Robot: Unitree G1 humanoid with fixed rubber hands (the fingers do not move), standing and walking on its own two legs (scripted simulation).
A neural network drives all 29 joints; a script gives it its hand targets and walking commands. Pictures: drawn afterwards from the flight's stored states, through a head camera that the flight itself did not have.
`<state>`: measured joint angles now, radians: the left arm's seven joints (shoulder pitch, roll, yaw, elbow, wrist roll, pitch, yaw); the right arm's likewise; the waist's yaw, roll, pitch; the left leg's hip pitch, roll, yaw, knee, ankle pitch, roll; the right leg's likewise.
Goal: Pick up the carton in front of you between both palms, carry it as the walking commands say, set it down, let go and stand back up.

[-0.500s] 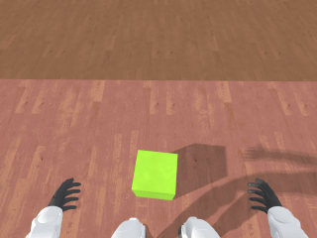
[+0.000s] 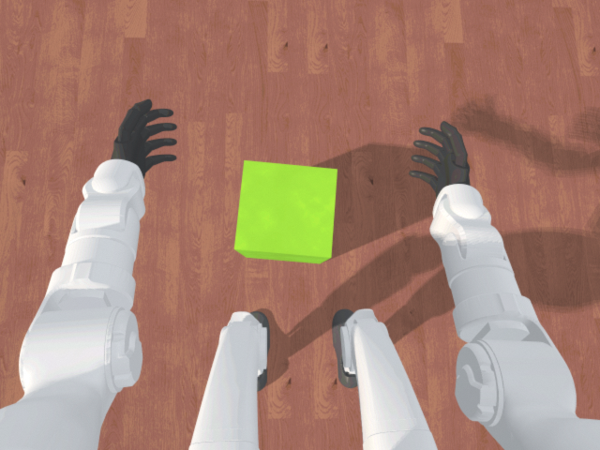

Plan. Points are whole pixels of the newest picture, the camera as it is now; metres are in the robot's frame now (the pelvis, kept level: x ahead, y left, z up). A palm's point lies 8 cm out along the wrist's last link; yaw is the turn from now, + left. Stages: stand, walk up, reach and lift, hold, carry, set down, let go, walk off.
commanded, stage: reach and lift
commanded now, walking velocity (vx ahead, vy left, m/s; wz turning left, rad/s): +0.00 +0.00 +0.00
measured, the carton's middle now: (286, 218) +0.46 +0.02 -0.53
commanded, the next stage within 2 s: none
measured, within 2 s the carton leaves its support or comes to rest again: leaves its support in 1.80 s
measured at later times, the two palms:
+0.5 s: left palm (187, 184) +0.48 +0.21 -0.29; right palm (396, 199) +0.45 -0.18 -0.28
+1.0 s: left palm (211, 205) +0.48 +0.20 -0.46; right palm (374, 212) +0.46 -0.18 -0.45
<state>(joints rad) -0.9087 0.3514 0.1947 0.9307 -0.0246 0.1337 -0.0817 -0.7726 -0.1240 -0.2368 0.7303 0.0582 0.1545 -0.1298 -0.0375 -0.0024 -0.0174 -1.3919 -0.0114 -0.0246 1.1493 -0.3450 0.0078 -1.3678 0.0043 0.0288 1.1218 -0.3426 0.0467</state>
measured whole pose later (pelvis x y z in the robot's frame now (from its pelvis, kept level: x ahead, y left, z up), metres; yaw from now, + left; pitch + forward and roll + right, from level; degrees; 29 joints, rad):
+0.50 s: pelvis +0.00 +0.00 -0.12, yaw -2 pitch +51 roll -4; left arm -1.06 0.32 0.20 0.98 -0.01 0.03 0.01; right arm -0.93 -0.12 -0.30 0.82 0.05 0.02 -0.12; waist -0.03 0.00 -0.09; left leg -2.02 -0.03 -0.05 1.62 -0.48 0.00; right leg -1.98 0.03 0.02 1.58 -0.49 0.06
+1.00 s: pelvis -0.04 -0.01 -0.27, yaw -3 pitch +39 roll -3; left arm -1.37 0.47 0.03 1.20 -0.22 0.00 0.03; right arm -1.30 -0.24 -0.12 1.06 0.23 0.02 -0.18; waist -0.03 -0.04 0.29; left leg -2.30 -0.02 -0.06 2.13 -0.51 -0.02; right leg -2.28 0.08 0.02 2.10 -0.51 0.07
